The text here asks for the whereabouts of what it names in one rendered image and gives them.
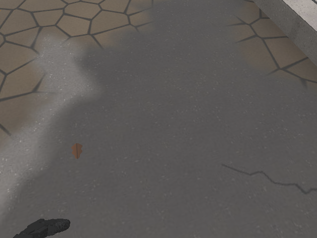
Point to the left robot hand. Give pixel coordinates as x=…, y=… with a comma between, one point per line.
x=43, y=228

